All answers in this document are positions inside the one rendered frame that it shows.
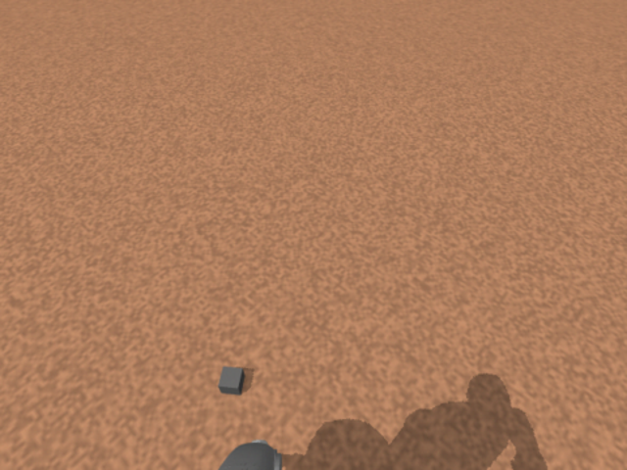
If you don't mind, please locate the cube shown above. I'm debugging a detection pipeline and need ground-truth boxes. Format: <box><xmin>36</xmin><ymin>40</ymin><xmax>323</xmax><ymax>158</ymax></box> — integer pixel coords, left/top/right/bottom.
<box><xmin>218</xmin><ymin>366</ymin><xmax>245</xmax><ymax>396</ymax></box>

